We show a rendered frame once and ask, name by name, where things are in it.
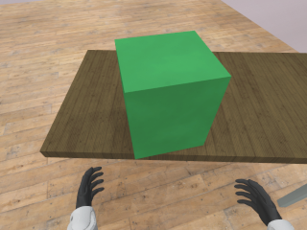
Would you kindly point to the right robot forearm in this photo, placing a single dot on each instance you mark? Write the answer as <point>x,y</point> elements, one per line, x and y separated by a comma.
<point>280,224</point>

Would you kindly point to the left robot forearm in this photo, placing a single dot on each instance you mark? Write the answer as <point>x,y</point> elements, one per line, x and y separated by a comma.
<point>83,218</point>

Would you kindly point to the table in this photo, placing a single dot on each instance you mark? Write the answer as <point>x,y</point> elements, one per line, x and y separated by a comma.
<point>262,117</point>

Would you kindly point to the robot left hand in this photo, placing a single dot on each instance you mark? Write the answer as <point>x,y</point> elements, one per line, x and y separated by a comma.
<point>85,193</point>

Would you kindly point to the carton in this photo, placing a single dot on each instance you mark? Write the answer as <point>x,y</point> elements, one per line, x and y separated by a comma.
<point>173,86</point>

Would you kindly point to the robot right hand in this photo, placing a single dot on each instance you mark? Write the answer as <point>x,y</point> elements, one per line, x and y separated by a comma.
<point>259,201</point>

